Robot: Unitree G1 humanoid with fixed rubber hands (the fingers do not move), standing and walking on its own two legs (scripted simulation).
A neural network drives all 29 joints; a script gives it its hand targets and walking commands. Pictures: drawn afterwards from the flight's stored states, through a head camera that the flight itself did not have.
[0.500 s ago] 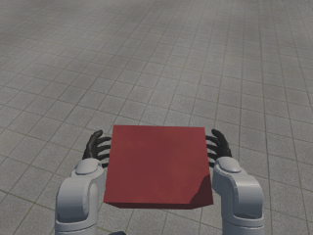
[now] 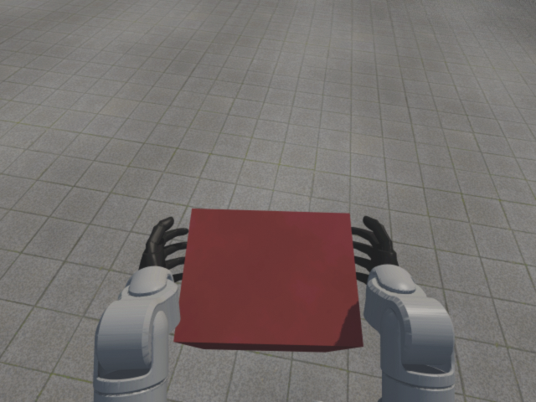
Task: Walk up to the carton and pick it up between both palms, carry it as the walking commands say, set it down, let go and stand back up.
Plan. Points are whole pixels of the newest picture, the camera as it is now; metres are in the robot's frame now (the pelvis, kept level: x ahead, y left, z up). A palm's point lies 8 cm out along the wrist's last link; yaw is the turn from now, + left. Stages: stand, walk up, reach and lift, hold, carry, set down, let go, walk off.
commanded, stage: carry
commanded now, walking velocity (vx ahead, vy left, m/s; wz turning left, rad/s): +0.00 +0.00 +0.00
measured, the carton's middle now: (267, 289) +0.29 +0.00 +0.01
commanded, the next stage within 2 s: none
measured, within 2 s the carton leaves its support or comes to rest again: neither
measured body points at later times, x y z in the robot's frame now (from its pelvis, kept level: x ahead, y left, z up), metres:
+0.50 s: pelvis +0.23 -0.02 +0.00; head +0.24 -0.02 +0.45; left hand +0.51 +0.14 +0.09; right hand +0.52 -0.16 +0.09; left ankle +0.19 +0.10 -0.74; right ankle +0.17 -0.10 -0.74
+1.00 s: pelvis +0.29 -0.01 -0.01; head +0.29 +0.00 +0.44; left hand +0.56 +0.15 +0.08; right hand +0.57 -0.14 +0.08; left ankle +0.25 +0.10 -0.74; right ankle +0.21 -0.11 -0.74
